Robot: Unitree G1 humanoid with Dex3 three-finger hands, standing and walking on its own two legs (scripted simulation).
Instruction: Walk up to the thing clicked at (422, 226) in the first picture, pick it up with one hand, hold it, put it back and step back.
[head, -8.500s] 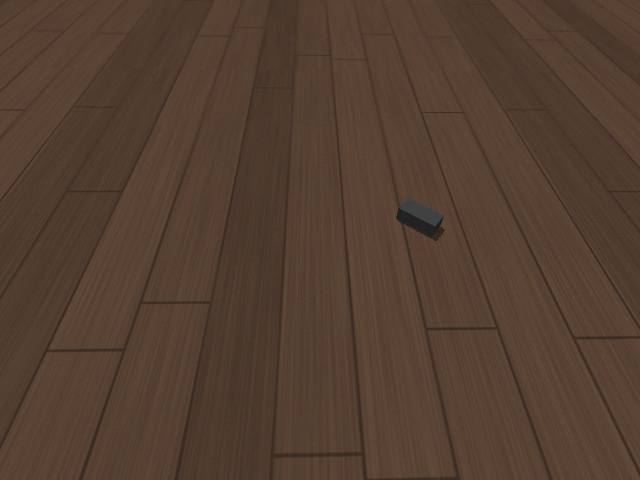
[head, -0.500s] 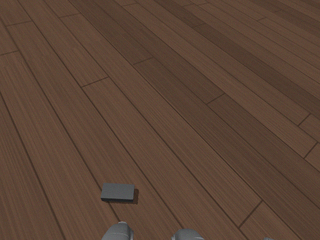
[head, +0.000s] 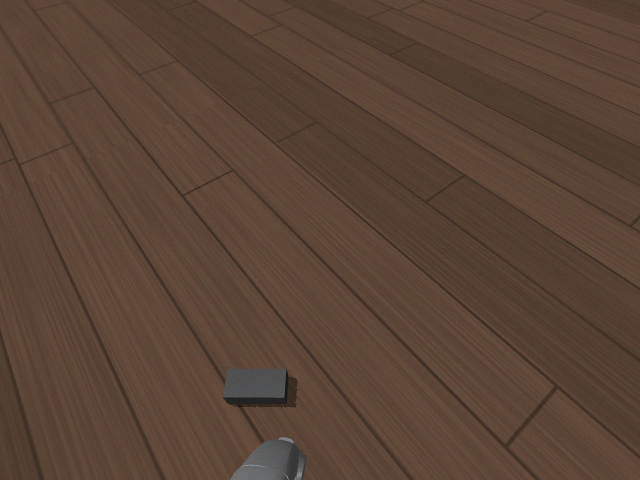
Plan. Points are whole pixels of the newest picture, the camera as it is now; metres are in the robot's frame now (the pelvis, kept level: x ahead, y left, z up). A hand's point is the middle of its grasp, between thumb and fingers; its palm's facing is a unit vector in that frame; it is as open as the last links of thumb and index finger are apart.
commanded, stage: walk up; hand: left
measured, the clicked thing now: (257, 386) +0.43 +0.26 -0.72
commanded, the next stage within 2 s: stand in 1.00 s
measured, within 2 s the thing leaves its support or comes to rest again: neither
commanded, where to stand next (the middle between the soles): +0.07 +0.00 m, yaw +3 degrees
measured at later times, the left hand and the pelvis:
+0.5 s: hand out of the picture +0.08 +0.33 -0.16, palm faces +0.08 -0.94 -0.33, open 7.3 cm; pelvis +0.03 +0.04 +0.00, yaw +4 degrees
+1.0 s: hand out of the picture +0.06 +0.29 -0.15, palm faces +0.04 -0.93 -0.37, open 7.3 cm; pelvis +0.00 +0.02 -0.01, yaw +3 degrees
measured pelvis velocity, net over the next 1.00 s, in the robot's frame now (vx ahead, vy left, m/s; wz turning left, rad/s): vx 0.00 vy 0.02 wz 0.06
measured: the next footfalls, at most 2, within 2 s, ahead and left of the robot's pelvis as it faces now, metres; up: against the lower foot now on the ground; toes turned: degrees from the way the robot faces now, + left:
left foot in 0.28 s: +0.14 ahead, +0.16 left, +0.00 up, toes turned +5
right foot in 0.72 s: +0.10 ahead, -0.12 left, +0.00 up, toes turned +4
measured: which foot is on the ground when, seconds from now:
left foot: up 0.00-0.26, down 0.28-0.76, up 0.78-0.94, down 0.96-1.00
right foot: down 0.00-0.32, up 0.34-0.70, down 0.72-1.00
